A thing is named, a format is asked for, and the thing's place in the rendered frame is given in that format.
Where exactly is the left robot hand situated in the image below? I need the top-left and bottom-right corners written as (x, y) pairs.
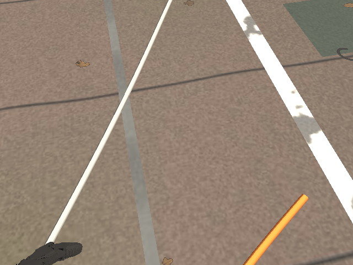
top-left (16, 242), bottom-right (83, 265)

